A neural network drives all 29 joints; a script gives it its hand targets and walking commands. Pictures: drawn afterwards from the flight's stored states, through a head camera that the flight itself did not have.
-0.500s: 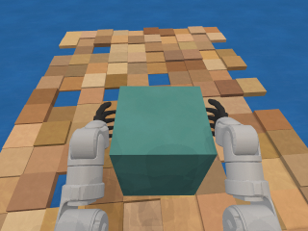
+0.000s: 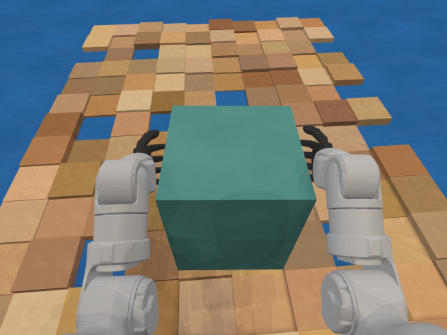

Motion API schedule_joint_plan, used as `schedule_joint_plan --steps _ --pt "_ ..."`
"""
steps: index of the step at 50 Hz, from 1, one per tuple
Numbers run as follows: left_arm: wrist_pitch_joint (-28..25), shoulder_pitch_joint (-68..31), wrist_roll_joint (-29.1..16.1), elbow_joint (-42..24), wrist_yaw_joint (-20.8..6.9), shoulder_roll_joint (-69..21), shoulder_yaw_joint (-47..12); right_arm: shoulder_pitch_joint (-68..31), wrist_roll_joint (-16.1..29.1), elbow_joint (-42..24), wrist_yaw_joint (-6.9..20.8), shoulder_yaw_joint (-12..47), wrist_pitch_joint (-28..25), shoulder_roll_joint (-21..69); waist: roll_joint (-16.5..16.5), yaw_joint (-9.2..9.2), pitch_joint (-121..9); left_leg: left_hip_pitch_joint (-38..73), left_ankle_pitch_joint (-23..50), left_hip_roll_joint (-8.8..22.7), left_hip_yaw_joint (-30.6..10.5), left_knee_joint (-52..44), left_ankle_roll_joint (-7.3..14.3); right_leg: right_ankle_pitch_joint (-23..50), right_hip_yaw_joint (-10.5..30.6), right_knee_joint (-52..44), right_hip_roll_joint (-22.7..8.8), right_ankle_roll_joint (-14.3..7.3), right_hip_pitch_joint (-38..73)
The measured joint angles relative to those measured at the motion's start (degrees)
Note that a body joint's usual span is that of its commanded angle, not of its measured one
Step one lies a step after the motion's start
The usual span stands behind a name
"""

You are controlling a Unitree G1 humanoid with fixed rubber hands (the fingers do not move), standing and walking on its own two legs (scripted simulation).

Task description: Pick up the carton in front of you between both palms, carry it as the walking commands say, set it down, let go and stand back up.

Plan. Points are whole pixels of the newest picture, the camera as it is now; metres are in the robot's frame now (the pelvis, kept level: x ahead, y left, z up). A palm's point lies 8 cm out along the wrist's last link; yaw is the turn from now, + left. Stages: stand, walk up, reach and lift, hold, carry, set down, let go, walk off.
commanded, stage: carry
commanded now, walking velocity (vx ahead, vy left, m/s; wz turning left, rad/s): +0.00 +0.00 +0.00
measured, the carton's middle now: (231, 192) +0.36 +0.00 +0.05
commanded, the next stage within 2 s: none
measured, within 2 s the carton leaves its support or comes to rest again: neither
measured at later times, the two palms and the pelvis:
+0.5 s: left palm (147, 168) +0.35 +0.15 +0.12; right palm (327, 163) +0.35 -0.15 +0.13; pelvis +0.00 -0.01 +0.00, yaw +0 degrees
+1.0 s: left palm (146, 172) +0.34 +0.14 +0.13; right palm (331, 166) +0.34 -0.16 +0.13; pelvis -0.01 -0.01 +0.00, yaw +0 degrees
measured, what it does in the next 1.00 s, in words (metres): stands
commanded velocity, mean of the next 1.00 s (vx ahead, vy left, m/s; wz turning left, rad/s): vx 0.00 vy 0.00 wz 0.00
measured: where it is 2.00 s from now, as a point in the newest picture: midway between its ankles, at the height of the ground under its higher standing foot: outside the picture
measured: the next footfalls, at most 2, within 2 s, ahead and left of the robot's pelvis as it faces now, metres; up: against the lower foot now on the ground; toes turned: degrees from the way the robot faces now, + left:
none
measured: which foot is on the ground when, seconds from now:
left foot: down 0.00-1.00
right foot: down 0.00-1.00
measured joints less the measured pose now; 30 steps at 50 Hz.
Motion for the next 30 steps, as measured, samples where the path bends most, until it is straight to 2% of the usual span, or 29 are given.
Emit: schedule_joint_plan --steps 13,30 --pt "-0.19 0.65 0.12 -1.03 0.01 -0.36 0.25 0.44 -0.13 -0.82 -0.01 0.03 -0.17 0.27 0.04 -0.05 -0.21 -0.14 -0.18 0.22 -0.18 0.2 -0.38 -0.3 -0.25 0.27 0.17 -0.31 -0.13" --pt "-0.24 0.99 0.1 1.19 0.01 -0.19 -0.03 0.48 0.02 1.82 -0.01 0.37 -0.31 -0.06 0.14 -0.22 -2.04 0.44 -0.13 0.62 -0.27 0.08 -0.73 -0.09 -0.45 -0.15 0.53 -0.56 0.58"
